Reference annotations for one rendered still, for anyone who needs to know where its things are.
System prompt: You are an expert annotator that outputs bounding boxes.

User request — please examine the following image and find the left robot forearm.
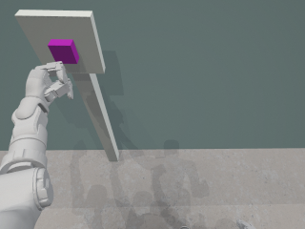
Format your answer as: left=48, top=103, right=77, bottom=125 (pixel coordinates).
left=0, top=96, right=50, bottom=176

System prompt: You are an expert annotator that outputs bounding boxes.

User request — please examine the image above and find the left robot upper arm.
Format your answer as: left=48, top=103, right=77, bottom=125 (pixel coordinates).
left=0, top=167, right=54, bottom=229

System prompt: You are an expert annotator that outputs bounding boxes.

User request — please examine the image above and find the robot right hand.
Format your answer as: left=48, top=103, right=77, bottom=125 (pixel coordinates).
left=236, top=219, right=255, bottom=229

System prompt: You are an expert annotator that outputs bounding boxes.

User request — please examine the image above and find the panel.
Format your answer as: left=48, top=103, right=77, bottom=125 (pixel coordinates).
left=14, top=10, right=119, bottom=162

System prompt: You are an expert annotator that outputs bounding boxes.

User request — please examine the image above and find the button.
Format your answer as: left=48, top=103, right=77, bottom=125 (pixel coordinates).
left=48, top=39, right=79, bottom=64

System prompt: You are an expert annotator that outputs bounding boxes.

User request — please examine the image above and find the robot left hand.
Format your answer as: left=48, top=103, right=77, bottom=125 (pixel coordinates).
left=25, top=61, right=73, bottom=107

